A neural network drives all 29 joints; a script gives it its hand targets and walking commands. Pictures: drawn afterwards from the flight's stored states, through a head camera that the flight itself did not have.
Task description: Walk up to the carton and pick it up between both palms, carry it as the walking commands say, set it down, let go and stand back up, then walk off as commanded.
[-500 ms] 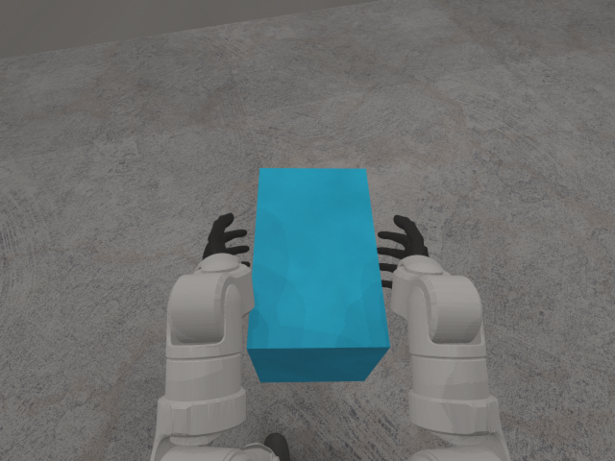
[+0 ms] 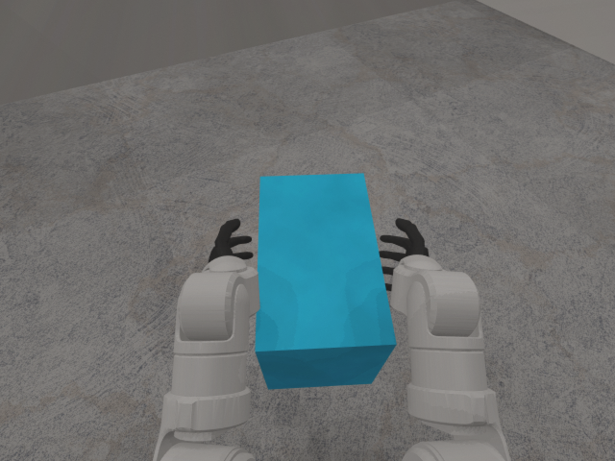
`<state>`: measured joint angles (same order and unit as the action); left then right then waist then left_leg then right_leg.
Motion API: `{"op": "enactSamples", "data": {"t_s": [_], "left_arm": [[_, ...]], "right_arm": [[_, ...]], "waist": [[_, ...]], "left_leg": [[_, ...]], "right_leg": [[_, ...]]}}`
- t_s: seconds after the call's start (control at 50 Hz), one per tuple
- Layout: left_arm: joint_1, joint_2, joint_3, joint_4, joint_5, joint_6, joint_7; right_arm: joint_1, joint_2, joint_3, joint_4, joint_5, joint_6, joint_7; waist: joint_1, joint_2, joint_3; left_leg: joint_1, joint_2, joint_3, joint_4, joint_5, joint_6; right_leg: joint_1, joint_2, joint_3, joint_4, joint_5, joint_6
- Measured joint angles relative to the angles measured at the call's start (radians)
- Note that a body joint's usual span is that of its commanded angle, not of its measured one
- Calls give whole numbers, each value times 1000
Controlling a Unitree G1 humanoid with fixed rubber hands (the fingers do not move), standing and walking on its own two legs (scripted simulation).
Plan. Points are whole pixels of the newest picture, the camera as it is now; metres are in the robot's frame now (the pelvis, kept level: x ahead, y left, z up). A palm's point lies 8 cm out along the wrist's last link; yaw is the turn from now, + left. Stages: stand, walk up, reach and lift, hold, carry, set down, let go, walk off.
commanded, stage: carry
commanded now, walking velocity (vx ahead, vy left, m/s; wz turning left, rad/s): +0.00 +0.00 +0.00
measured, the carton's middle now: (316, 280) +0.37 +0.02 +0.00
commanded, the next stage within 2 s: none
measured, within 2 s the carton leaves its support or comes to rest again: neither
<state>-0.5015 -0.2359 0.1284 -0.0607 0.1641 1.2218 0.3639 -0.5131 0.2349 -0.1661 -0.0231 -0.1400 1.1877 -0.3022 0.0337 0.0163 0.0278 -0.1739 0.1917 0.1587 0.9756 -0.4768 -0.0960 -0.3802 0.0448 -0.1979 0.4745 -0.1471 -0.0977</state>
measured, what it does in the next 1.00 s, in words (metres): walks ahead: left foot, then right foot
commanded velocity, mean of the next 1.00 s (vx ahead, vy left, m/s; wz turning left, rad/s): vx -0.06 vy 0.00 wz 0.00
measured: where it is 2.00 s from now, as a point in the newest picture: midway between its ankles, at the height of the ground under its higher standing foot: outside the picture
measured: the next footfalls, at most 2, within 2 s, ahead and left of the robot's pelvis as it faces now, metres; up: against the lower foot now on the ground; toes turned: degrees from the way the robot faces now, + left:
left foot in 0.30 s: +0.28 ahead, +0.07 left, +0.00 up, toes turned -23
right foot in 0.48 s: +0.18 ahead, -0.11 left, +0.00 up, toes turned -10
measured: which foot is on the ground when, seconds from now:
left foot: up 0.00-0.28, down 0.30-1.00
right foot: down 0.00-0.34, up 0.36-0.46, down 0.48-1.00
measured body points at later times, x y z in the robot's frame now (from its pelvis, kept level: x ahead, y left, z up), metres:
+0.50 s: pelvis +0.20 +0.01 +0.01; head +0.22 +0.02 +0.46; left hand +0.54 +0.09 +0.08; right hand +0.51 -0.14 +0.09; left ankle +0.25 +0.08 -0.73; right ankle +0.15 -0.09 -0.73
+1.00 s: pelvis +0.19 -0.01 +0.01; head +0.17 -0.01 +0.46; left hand +0.52 +0.06 +0.09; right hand +0.49 -0.17 +0.09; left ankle +0.26 +0.08 -0.73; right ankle +0.15 -0.09 -0.73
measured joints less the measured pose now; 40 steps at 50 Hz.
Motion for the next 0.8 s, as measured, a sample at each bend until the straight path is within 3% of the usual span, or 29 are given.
{"op": "enactSamples", "data": {"t_s": [0.02,0.06,0.16,0.26,0.3,0.34,0.38,0.42,0.48,0.56,0.68,0.8], "left_arm": [[-3,-2,10,13,-6,-1,6],[-7,-4,30,38,-20,5,15],[-11,-5,39,-8,-44,-1,23],[-9,-5,29,-56,-8,-24,-53],[7,1,25,-56,4,-23,-96],[24,9,22,-52,9,-25,-118],[40,15,22,-45,10,-22,-125],[50,19,22,-27,7,-13,-119],[52,20,13,-5,-3,2,-74],[33,13,13,33,-18,12,-19],[4,2,39,52,-24,16,-2],[2,0,41,82,-17,12,-8]], "right_arm": [[0,6,-9,15,-6,-6,3],[6,4,-3,33,-5,4,-6],[-6,7,5,-13,13,8,-33],[9,2,19,-92,15,2,-20],[21,-2,24,-98,18,9,-20],[32,-6,33,-84,24,6,-20],[35,-7,36,-57,23,2,-13],[37,-8,36,-29,20,8,-7],[34,-7,36,1,24,20,-16],[17,-2,29,41,13,22,-38],[-2,5,5,54,-12,26,-18],[9,2,5,69,-11,24,-19]], "waist": [[0,-2,9],[-1,-16,30],[-9,-28,77],[-44,-1,71],[-56,8,42],[-64,-18,9],[-64,-39,-14],[-63,-42,-33],[-58,-45,-45],[-43,-31,-61],[-25,-16,-65],[-39,-14,-70]], "left_leg": [[-73,-36,-43,100,-18,11],[-184,-92,-68,136,-6,34],[-333,-147,-49,-160,154,66],[-312,-161,2,-449,371,70],[-243,-160,37,-575,526,80],[-205,-175,59,-575,445,154],[-193,-182,69,-553,363,187],[-187,-176,68,-540,337,176],[-176,-175,66,-514,304,174],[-180,-161,49,-477,276,158],[-186,-141,40,-461,269,143],[-187,-135,41,-450,270,137]], "right_leg": [[20,1,5,-20,-12,-8],[71,-6,28,-93,31,17],[184,-16,90,-243,32,12],[242,-8,128,-193,-59,37],[248,-1,133,-102,-141,49],[218,-24,129,25,-203,71],[176,-36,145,120,-269,97],[147,-43,151,126,-283,109],[141,-70,142,35,-165,115],[148,-62,122,52,-186,100],[135,-52,94,79,-181,90],[148,-50,85,62,-201,59]]}}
